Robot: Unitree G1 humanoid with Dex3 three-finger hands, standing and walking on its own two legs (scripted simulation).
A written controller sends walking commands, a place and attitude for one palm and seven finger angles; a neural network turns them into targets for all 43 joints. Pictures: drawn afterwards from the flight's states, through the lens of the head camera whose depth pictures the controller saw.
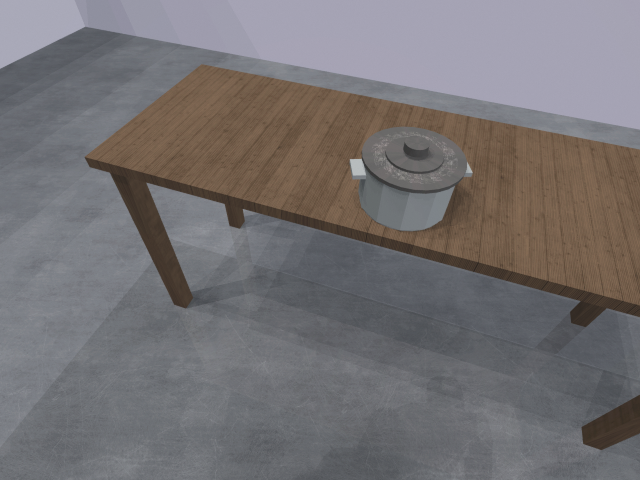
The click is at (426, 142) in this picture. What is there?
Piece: lid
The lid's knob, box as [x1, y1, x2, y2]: [403, 136, 429, 156]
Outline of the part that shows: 405,139 403,149 407,154 412,156 423,156 426,154 429,144 426,139 420,136 409,136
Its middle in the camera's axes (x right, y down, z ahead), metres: +0.18 -0.18 +0.74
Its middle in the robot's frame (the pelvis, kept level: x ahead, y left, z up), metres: +0.69 -0.14 +0.04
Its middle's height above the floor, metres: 0.82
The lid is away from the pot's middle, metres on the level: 0.00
